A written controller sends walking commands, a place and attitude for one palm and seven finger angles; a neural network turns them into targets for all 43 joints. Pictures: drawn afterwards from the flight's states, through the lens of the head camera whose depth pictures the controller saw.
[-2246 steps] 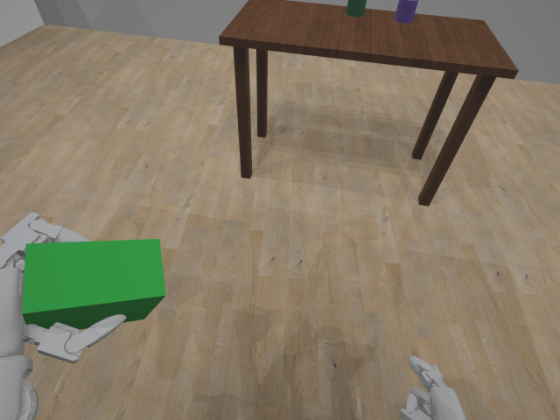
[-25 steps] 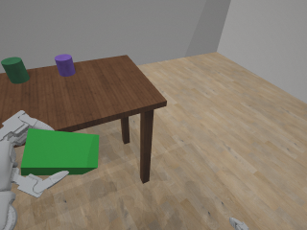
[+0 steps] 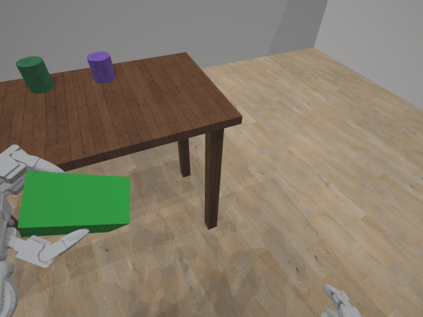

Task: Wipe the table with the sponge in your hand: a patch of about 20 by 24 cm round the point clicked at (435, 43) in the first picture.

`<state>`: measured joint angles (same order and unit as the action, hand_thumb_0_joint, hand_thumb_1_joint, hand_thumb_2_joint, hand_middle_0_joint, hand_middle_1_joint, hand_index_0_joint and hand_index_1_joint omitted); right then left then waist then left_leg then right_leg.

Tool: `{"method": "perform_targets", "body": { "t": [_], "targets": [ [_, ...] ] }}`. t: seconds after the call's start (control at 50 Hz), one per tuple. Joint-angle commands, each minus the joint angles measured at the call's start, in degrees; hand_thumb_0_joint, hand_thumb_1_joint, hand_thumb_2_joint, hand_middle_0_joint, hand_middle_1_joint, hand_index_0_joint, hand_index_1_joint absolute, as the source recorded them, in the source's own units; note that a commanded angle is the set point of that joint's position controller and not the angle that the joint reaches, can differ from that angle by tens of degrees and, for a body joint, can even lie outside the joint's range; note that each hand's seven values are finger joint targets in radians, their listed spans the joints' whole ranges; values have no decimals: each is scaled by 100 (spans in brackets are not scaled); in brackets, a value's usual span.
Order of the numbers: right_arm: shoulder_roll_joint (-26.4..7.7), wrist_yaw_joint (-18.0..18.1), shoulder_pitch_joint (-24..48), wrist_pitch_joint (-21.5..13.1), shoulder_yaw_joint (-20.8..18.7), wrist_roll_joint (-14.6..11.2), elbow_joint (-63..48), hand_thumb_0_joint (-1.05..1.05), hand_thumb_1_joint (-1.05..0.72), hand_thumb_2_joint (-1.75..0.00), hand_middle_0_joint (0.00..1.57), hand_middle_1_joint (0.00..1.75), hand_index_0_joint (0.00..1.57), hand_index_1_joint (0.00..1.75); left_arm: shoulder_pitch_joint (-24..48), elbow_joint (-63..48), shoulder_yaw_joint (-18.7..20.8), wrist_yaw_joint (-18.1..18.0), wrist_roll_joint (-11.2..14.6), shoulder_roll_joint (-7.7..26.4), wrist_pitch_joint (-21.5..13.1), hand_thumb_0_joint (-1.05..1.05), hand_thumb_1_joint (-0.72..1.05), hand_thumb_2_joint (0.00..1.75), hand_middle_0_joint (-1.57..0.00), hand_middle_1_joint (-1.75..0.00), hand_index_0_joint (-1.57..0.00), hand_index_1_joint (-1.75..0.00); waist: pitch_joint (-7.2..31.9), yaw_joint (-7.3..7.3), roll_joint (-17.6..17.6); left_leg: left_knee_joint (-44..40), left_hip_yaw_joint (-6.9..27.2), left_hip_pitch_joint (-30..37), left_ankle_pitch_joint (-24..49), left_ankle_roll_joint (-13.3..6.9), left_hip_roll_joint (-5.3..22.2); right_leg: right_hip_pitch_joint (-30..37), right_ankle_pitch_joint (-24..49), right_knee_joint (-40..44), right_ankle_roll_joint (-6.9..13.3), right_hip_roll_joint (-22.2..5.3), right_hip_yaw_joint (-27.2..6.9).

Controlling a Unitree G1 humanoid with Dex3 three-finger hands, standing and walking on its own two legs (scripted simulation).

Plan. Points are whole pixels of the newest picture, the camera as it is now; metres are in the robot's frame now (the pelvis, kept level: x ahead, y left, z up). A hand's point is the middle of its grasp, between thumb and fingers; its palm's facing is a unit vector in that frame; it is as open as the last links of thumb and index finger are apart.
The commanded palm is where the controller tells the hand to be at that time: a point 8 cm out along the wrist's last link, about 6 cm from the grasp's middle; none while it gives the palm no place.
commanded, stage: stand and wait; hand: left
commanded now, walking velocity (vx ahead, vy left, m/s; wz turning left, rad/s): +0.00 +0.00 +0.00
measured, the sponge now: (90, 207) +0.22 +0.20 +0.17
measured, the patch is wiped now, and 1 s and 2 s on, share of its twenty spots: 1.00 1.00 1.00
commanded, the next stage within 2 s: none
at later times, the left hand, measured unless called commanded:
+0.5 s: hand (47, 179) +0.26 +0.27 +0.18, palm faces +0.41 -0.83 -0.39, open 10.4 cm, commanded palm +0.20 +0.30 +0.20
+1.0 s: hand (36, 190) +0.24 +0.28 +0.18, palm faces +0.39 -0.85 -0.34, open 10.4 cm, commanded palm +0.19 +0.32 +0.20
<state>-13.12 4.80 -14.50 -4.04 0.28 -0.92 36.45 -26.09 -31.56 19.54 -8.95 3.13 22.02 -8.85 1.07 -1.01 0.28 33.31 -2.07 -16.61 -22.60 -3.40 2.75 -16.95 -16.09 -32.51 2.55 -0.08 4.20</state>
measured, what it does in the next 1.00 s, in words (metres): stands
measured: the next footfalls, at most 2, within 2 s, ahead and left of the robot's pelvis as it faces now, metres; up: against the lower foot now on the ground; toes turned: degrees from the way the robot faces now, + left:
none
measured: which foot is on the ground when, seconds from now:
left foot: down 0.00-1.00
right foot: down 0.00-1.00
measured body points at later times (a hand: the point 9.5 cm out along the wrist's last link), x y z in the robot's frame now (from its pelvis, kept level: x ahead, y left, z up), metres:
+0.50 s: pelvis +0.04 +0.03 +0.01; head +0.05 +0.03 +0.46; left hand +0.23 +0.31 +0.20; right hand +0.22 -0.20 -0.07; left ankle +0.04 +0.13 -0.73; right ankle +0.04 -0.09 -0.73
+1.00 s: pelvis +0.02 +0.04 +0.01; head +0.02 +0.05 +0.46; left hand +0.21 +0.32 +0.20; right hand +0.20 -0.19 -0.07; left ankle +0.04 +0.13 -0.73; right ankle +0.04 -0.09 -0.73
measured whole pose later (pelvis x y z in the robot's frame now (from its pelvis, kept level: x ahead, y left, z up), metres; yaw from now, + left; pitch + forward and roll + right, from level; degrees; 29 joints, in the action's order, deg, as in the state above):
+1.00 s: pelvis +0.02 +0.04 +0.01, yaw -1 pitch -1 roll -2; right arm -11.8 4.0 -10.6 -1.8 1.1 -0.8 34.9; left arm -25.7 -28.3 17.7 -9.3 2.8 20.3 -6.4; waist 0.2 -0.8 0.8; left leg 28.1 -1.7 -13.3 -13.8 -2.1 0.2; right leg -11.1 -10.8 -22.9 -0.8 0.5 0.9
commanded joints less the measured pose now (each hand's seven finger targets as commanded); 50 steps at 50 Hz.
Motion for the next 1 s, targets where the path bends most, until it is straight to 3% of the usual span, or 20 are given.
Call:
{"method": "perform_targets", "body": {
  "t": [0.0, 0.02, 0.06, 0.08, 0.1, 0.12, 0.14, 0.16, 0.18, 0.2, 0.24, 0.26, 0.28, 0.32, 0.42, 0.52, 0.56, 0.78, 0.86, 0.98],
  "targets": [
    [-664, 59, 881, -342, -225, -57, -1039, 0, -90, -90, 20, 30, 20, 30, 886, -901, 639, -180, 43, 937, -209, 0, 10, 130, -120, -160, -120, -160, 255, 147, 1196, -2117, 2351, 711, -892, -700, 1445, -1031, -1260, -1426, -335, 143, -200],
    [-577, 3, 841, -405, -217, -59, -944, 0, -90, -90, 20, 30, 20, 30, 624, -735, 678, -146, 20, 951, -157, 0, 10, 130, -120, -160, -120, -160, 159, 181, 1209, -2178, 2255, 235, -1224, -660, 1340, -809, -1219, -1400, -322, -1, -339],
    [-537, -75, 976, -461, -172, -50, -980, 0, -90, -90, 20, 30, 20, 30, 543, -1179, 719, -123, -20, 1016, -131, 0, 10, 130, -120, -160, -120, -160, 68, 88, 1427, -1723, 1338, -486, -956, -426, 984, 239, -632, -299, -323, -68, -248],
    [-553, -110, 1023, -452, -152, -27, -940, 0, -90, -90, 20, 30, 20, 30, 340, -1112, 640, -111, -31, 899, -140, 0, 10, 130, -120, -160, -120, -160, 18, 35, 1020, -1281, 1002, -978, -809, -264, 754, 966, -110, 394, -300, 10, -195],
    [-550, -132, 1025, -430, -184, -2, -973, 0, -90, -90, 20, 30, 20, 30, 254, -1075, 658, -94, -38, 928, -156, 0, 10, 130, -120, -160, -120, -160, 24, 51, 240, -627, 644, -1218, -431, -93, 405, 1284, 42, 1031, -186, -184, -611],
    [-532, -153, 1016, -412, -247, 19, -981, 0, -90, -90, 20, 30, 20, 30, 283, -1117, 720, -89, -24, 1029, -190, 0, 10, 130, -120, -160, -120, -160, 103, 110, -809, 327, 284, -1253, -108, 111, -1, 1113, -170, 1540, 142, -836, -1839],
    [-516, -194, 898, -391, -317, -1, -904, 0, -90, -90, 20, 30, 20, 30, 359, -1273, 741, -102, 17, 1078, -219, 0, 10, 130, -120, -160, -120, -160, 291, 156, -1295, 972, 179, -1055, 150, 255, -118, 900, -398, 1895, 447, -1489, -2667],
    [-568, -213, 965, -352, -365, -34, -906, 0, -90, -90, 20, 30, 20, 30, 400, -1297, 788, -117, 55, 1136, -228, 0, 10, 130, -120, -160, -120, -160, 227, 132, -1043, 1313, 322, -1011, 176, 305, -55, 771, 2, 1988, 662, -1717, -2873],
    [-497, -216, 946, -336, -308, -32, -882, 0, -90, -90, 20, 30, 20, 30, 440, -1347, 753, -107, 79, 1067, -278, 0, 10, 130, -120, -160, -120, -160, 235, 143, -602, 1051, 408, -863, 113, 285, 20, 840, 680, 1794, 734, -1719, -2553],
    [-477, -195, 906, -316, -261, -29, -865, 0, -90, -90, 20, 30, 20, 30, 482, -1303, 807, -129, 72, 1123, -312, 0, 10, 130, -120, -160, -120, -160, 286, 166, -385, 504, 420, -541, 326, 248, 72, 828, 1102, 1522, 634, -1612, -2146],
    [-517, -104, 921, -274, -256, -6, -851, 0, -90, -90, 20, 30, 20, 30, 407, -1254, 809, -174, 65, 1076, -357, 0, 10, 130, -120, -160, -120, -160, 573, 147, 65, -659, 490, 347, 1449, 184, 68, 839, 1271, 952, 217, -996, -1415],
    [-594, -49, 1005, -264, -292, -16, -895, 0, -90, -90, 20, 30, 20, 30, 322, -1121, 816, -174, 74, 1055, -350, 0, 10, 130, -120, -160, -120, -160, 557, 93, 382, -917, 742, 648, 1792, 114, 280, 607, 1065, 803, 11, -625, -1092],
    [-645, -42, 1032, -228, -288, -37, -934, 0, -90, -90, 20, 30, 20, 30, 382, -1064, 689, -146, 79, 927, -332, 0, 10, 130, -120, -160, -120, -160, 444, 44, 511, -1030, 1020, 619, 1741, 36, 469, 476, 766, 784, -128, -326, -914],
    [-588, -28, 1035, -194, -232, -32, -958, 0, -90, -90, 20, 30, 20, 30, 460, -855, 716, -132, 23, 945, -262, 0, 10, 130, -120, -160, -120, -160, 473, 65, 481, -979, 968, 466, 2332, -10, 482, 760, 1279, 656, -224, -160, -640],
    [-611, -70, 1041, -197, -255, -35, -1052, 0, -90, -90, 20, 30, 20, 30, 442, -1025, 482, -73, 38, 777, -231, 0, 10, 130, -120, -160, -120, -160, 837, 55, 378, -839, 760, 711, 2962, 83, 437, 1073, 1935, 703, -203, -225, -693],
    [-585, -87, 1070, -132, -242, -7, -1107, 0, -90, -90, 20, 30, 20, 30, 243, -1247, 595, -96, 62, 892, -201, 0, 10, 130, -120, -160, -120, -160, 952, 62, 403, -772, 647, 691, 3114, 158, 384, 1217, 2322, 756, -168, -292, -763],
    [-621, -78, 1089, -100, -245, 8, -1133, 0, -90, -90, 20, 30, 20, 30, 278, -1318, 745, -122, 63, 1052, -199, 0, 10, 130, -120, -160, -120, -160, 870, 54, 509, -842, 682, 576, 2969, 193, 354, 1204, 2183, 780, -152, -288, -773],
    [-584, -23, 1131, -47, -189, 9, -1138, 0, -90, -90, 20, 30, 20, 30, 594, -923, 420, -102, 73, 735, -138, 0, 10, 130, -120, -160, -120, -160, 563, 60, 350, -1141, 668, 327, 1766, 190, 285, 1011, 1437, 1085, -187, -211, -786],
    [-634, -16, 1178, -72, -208, 24, -1144, 0, -90, -90, 20, 30, 20, 30, 715, -1056, 498, -129, 36, 866, -155, 0, 10, 130, -120, -160, -120, -160, 552, 50, 530, -1225, 698, 222, 1397, 186, 242, 1007, 1214, 1134, -175, -216, -790],
    [-552, -27, 1147, -87, -178, 38, -1068, 0, -90, -90, 20, 30, 20, 30, 532, -988, 517, -143, 26, 818, -200, 0, 10, 130, -120, -160, -120, -160, 441, 51, 369, -1311, 717, -14, 873, 180, 211, 1018, 885, 1237, -178, -200, -783]
  ]
}}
